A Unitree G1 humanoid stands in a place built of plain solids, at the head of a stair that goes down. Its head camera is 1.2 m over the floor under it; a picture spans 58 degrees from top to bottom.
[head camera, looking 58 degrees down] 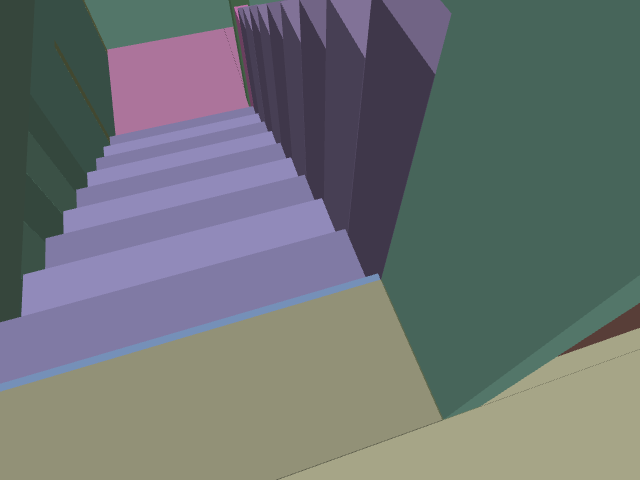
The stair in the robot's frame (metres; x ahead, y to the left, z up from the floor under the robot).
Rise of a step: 0.16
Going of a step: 0.28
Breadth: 1.24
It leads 18 degrees to the left of straight ahead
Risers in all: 10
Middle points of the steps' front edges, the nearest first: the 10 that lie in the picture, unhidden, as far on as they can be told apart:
0.44 0.41 0.00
0.71 0.49 -0.16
0.98 0.58 -0.32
1.25 0.67 -0.48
1.52 0.75 -0.64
1.79 0.84 -0.80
2.06 0.93 -0.96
2.33 1.01 -1.12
2.59 1.10 -1.27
2.86 1.19 -1.43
